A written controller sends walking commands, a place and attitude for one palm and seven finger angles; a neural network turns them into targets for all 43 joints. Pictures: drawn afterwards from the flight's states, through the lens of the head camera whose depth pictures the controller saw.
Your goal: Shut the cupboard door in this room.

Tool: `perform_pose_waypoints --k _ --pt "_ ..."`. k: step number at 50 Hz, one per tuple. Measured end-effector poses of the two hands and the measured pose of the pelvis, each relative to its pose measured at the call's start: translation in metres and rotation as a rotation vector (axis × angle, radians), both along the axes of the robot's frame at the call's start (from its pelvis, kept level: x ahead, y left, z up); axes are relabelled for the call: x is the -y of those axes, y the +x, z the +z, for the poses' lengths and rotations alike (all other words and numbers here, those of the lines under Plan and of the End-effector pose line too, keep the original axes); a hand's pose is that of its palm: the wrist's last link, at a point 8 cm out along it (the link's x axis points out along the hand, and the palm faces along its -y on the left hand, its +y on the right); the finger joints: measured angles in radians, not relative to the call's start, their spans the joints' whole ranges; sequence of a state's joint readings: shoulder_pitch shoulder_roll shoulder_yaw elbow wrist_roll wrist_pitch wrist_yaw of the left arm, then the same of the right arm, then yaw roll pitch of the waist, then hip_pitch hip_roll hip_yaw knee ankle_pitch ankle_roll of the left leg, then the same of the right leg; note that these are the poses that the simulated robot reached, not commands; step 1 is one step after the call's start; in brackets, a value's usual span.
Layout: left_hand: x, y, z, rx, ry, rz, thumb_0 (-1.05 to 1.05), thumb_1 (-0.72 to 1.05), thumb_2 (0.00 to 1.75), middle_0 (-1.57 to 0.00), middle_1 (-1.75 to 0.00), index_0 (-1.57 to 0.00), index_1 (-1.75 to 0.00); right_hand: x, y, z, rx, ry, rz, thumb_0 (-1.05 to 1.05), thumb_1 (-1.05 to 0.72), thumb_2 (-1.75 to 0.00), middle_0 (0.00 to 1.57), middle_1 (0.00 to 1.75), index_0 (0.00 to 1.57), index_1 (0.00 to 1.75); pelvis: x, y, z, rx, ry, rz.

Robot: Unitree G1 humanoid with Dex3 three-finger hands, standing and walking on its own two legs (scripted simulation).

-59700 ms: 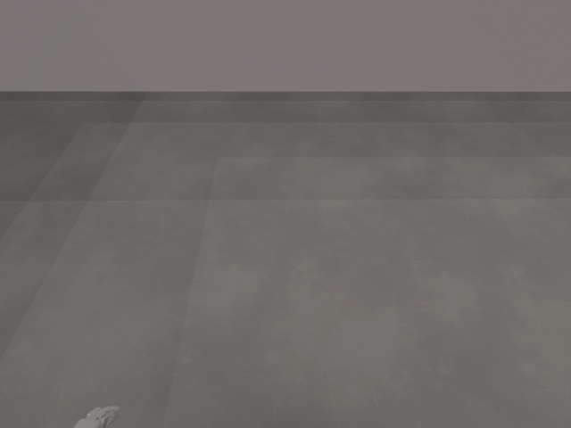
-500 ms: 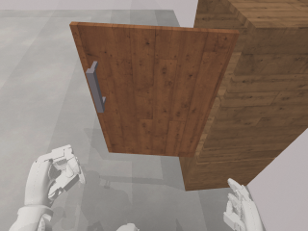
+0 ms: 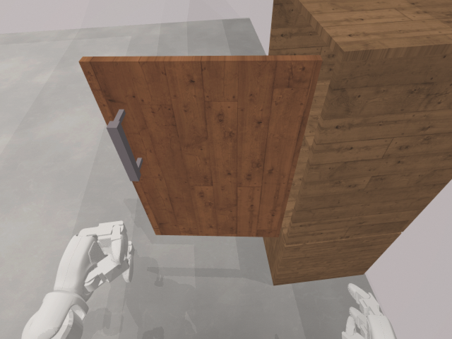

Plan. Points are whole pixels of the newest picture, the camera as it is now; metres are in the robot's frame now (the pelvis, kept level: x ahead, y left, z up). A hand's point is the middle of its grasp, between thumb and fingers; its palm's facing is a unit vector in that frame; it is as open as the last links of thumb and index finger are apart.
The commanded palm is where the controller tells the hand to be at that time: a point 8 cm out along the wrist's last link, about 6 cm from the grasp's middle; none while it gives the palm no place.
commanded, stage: raise the hand and make a fist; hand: left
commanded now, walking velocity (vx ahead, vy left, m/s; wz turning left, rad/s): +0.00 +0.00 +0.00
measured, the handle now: (128, 147) +0.45 +0.23 +0.09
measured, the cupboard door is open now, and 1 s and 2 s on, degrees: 82 82 82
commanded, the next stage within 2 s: bring the fist close to the handle in 0.16 s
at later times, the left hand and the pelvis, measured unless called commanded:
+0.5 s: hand (108, 240) +0.24 +0.20 +0.10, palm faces +0.07 -1.00 -0.05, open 3.1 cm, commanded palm +0.22 +0.24 +0.09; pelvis -0.02 +0.00 +0.00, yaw +1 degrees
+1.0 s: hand (133, 212) +0.31 +0.18 +0.08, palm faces -0.01 -1.00 -0.02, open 3.1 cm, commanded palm +0.29 +0.24 +0.09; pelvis -0.01 +0.01 +0.00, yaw +0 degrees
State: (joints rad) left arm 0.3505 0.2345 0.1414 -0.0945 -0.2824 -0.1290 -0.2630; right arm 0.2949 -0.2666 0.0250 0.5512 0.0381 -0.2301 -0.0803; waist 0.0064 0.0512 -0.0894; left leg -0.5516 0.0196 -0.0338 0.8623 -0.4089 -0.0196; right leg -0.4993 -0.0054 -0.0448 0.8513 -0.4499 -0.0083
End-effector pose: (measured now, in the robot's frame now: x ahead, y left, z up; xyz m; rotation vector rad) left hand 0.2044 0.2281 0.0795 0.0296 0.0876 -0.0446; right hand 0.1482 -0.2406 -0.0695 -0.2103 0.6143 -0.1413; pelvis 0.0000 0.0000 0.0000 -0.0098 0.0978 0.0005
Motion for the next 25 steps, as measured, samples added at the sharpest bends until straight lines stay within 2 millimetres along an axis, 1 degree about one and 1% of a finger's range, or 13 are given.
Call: perform_pose_waypoints --k 1,3,7,10,12,15,17,20,23,25 --pt "0.001 -0.002 -0.002 -0.009 0.002 0.002 0.01 0.90 0.90 -1.30 -1.50 -1.30 -1.50 0.002 0.000 0.001 0.002 -0.004 -0.005 0.01 -0.90 -0.90 0.21 0.30 0.20 0.30 0.001 0.000 0.000 0.001 0.002 -0.003" --pt "-0.002 -0.004 0.001 0.015 0.015 0.033 0.02 0.90 0.90 -1.30 -1.50 -1.30 -1.50 0.004 -0.001 0.003 0.006 -0.010 -0.007 0.01 -0.90 -0.90 0.21 0.30 0.20 0.30 0.003 -0.001 0.000 0.004 0.005 -0.006" --pt "-0.014 -0.008 0.020 0.153 0.037 0.122 0.02 0.90 0.90 -1.30 -1.50 -1.30 -1.50 0.003 0.001 0.004 0.011 -0.013 0.017 0.01 -0.90 -0.90 0.21 0.30 0.20 0.30 0.006 -0.004 -0.001 0.010 0.003 0.001" --pt "-0.015 -0.008 0.025 0.194 0.036 0.121 0.02 0.90 0.90 -1.30 -1.50 -1.30 -1.50 0.001 0.003 0.002 0.015 -0.006 0.034 0.01 -0.90 -0.90 0.21 0.30 0.20 0.30 0.006 -0.007 -0.002 0.012 -0.003 0.008" --pt "-0.010 -0.009 0.020 0.158 0.027 0.082 0.01 0.90 0.90 -1.30 -1.50 -1.30 -1.50 -0.001 0.003 0.002 0.021 0.004 0.035 0.01 -0.90 -0.90 0.21 0.30 0.20 0.30 0.004 -0.008 -0.002 0.014 -0.005 0.009" --pt "-0.001 -0.012 0.007 0.065 0.015 0.021 0.01 0.90 0.90 -1.30 -1.50 -1.30 -1.50 -0.005 0.003 0.003 0.031 0.014 0.024 0.01 -0.90 -0.90 0.21 0.30 0.20 0.30 0.002 -0.009 -0.001 0.017 -0.003 0.005" --pt "0.000 -0.012 0.002 0.033 0.018 0.012 0.01 0.90 0.90 -1.30 -1.50 -1.30 -1.50 -0.007 0.002 0.003 0.034 0.012 0.020 0.01 -0.90 -0.90 0.21 0.30 0.20 0.30 0.001 -0.010 0.000 0.019 -0.002 0.002" --pt "-0.010 -0.006 0.006 0.072 0.025 0.058 0.02 0.90 0.90 -1.30 -1.50 -1.30 -1.50 -0.010 0.001 0.003 0.029 0.007 0.023 0.01 -0.90 -0.90 0.21 0.30 0.20 0.30 0.000 -0.012 -0.001 0.021 -0.002 0.003" --pt "-0.020 0.006 0.017 0.160 0.024 0.110 0.02 0.90 0.90 -1.31 -1.50 -1.30 -1.50 -0.013 -0.001 0.000 0.013 0.001 0.035 0.01 -0.90 -0.90 0.21 0.30 0.20 0.30 0.000 -0.015 -0.002 0.020 -0.006 0.007" --pt "-0.022 0.014 0.023 0.197 0.022 0.111 0.02 0.90 0.90 -1.30 -1.50 -1.30 -1.50 -0.014 -0.003 -0.002 0.003 0.002 0.040 0.01 -0.90 -0.90 0.21 0.30 0.20 0.30 -0.002 -0.015 -0.002 0.017 -0.009 0.010"
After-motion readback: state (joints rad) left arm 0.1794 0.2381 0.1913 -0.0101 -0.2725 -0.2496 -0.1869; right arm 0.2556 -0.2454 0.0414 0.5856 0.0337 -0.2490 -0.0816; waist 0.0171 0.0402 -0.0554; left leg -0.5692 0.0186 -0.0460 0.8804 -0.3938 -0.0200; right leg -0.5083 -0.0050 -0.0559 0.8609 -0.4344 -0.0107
